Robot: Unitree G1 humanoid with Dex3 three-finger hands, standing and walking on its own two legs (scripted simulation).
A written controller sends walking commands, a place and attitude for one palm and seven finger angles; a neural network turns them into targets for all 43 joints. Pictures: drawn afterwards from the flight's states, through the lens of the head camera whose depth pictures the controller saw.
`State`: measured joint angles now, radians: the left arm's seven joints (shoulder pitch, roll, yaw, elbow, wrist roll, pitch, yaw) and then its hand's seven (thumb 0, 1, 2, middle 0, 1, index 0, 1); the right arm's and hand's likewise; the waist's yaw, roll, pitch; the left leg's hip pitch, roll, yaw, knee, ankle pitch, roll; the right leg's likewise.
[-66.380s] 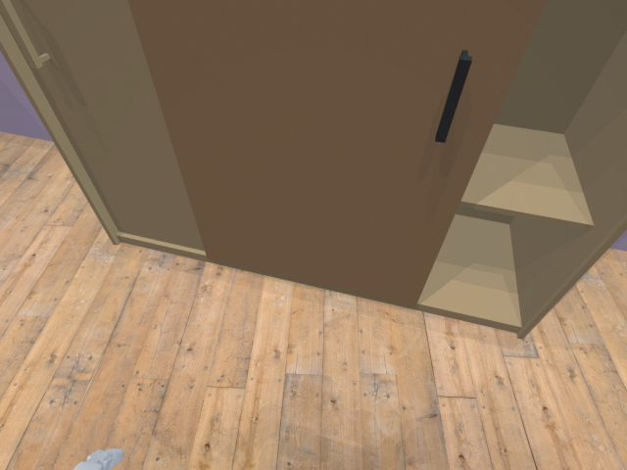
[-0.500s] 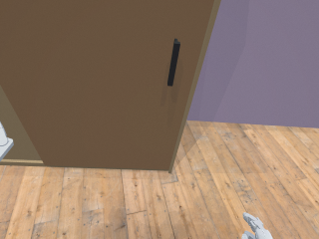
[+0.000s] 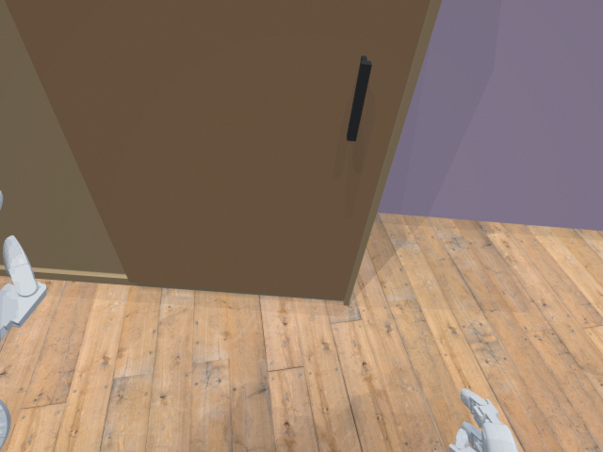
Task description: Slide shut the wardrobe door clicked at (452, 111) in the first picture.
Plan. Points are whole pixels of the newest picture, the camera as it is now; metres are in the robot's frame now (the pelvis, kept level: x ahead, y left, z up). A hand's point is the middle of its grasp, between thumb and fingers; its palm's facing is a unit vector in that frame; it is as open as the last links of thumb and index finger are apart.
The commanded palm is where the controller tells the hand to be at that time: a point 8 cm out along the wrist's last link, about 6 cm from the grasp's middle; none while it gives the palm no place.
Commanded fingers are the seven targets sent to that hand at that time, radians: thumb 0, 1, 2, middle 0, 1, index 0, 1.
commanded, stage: stop stepping back and stand still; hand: left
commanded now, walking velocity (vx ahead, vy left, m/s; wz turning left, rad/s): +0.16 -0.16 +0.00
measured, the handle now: (357, 99) +0.79 -0.08 +0.11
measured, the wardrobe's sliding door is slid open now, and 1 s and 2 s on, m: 0.00 0.00 0.00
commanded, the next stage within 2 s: let the arm hang, fingers relaxed in 0.94 s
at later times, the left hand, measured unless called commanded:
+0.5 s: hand (41, 271) +0.22 +0.27 +0.19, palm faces +0.47 -0.75 -0.46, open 7.4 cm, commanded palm +0.16 +0.31 +0.20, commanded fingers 0.00 0.90 0.90 -0.20 -0.30 -0.20 -0.30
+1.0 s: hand (20, 262) +0.24 +0.30 +0.18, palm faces +0.43 -0.77 -0.46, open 7.4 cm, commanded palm +0.18 +0.33 +0.20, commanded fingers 0.00 0.90 0.90 -0.20 -0.30 -0.20 -0.30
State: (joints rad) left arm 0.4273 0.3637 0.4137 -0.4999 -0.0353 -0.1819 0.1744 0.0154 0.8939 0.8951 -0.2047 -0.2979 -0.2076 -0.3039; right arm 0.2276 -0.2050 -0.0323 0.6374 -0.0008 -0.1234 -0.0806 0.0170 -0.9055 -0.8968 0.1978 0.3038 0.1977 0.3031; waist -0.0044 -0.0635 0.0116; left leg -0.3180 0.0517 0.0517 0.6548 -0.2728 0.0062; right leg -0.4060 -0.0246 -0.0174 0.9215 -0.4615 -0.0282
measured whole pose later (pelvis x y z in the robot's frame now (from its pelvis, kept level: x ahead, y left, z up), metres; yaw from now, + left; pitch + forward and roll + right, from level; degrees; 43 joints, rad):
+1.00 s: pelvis +0.04 +0.03 +0.02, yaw +1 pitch +0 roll -1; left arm 0.56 0.41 0.43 -0.51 -0.05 -0.21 0.16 0.01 0.89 0.89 -0.21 -0.30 -0.22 -0.30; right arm 0.19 -0.18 0.01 0.60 0.02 -0.07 -0.06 0.02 -0.90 -0.90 0.20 0.30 0.20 0.30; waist 0.00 -0.01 0.05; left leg -0.25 0.02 0.07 0.51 -0.26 0.03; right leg -0.19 -0.03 -0.03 0.45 -0.25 0.03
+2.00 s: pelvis +0.03 +0.04 +0.02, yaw +1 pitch -1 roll +0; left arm 0.23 0.15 0.01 1.14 0.01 0.00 0.04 0.01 0.93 0.89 -0.20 -0.30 -0.20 -0.30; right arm 0.28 -0.14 -0.01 1.11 -0.02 0.00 -0.02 0.01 -0.92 -0.90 0.20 0.30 0.20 0.30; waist -0.02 0.02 0.05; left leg -0.21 -0.01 0.08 0.42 -0.20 0.04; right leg -0.18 -0.05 -0.02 0.42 -0.22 0.04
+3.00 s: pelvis +0.06 +0.01 +0.03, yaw +1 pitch -1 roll +0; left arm 0.22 0.16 0.02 1.15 0.01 -0.01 0.03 0.00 0.91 0.89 -0.20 -0.30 -0.20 -0.30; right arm 0.23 -0.16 -0.01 1.14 -0.02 0.01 -0.03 0.01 -0.91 -0.90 0.20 0.30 0.20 0.30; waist -0.02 0.02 0.06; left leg -0.16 0.03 0.07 0.41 -0.24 0.00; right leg -0.12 -0.02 -0.04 0.39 -0.25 0.00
